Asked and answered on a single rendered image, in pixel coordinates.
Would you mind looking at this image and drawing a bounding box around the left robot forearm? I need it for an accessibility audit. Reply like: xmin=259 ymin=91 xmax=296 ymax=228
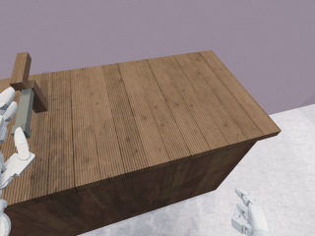
xmin=0 ymin=199 xmax=11 ymax=236

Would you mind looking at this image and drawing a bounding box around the counter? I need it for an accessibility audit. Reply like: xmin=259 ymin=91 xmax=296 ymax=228
xmin=0 ymin=50 xmax=281 ymax=236

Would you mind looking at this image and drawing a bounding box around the right robot hand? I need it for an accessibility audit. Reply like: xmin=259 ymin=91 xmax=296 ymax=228
xmin=231 ymin=187 xmax=271 ymax=236

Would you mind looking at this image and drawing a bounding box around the left robot hand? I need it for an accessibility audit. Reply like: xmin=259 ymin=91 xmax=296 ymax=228
xmin=0 ymin=87 xmax=35 ymax=198

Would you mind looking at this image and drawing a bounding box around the tap lever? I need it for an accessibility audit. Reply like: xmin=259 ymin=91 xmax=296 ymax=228
xmin=11 ymin=88 xmax=34 ymax=139

